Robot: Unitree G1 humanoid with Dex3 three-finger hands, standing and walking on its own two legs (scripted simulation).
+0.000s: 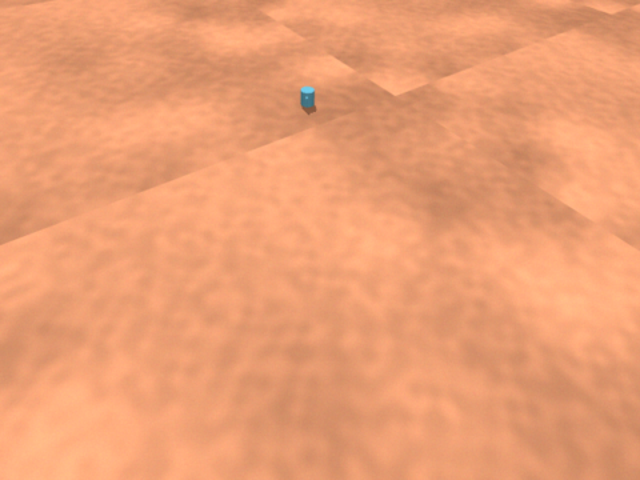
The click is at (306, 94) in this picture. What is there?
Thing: mug
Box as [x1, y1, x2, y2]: [301, 86, 314, 107]
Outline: 308,86 301,88 301,104 306,107 311,106 313,104 314,90 313,88
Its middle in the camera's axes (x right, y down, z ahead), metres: -0.09 -0.86 +2.33
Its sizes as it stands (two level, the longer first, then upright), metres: 0.117 0.083 0.091
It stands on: the floor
